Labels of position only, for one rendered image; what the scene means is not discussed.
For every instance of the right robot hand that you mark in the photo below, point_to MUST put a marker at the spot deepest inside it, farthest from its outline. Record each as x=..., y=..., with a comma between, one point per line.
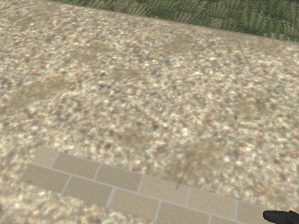
x=281, y=217

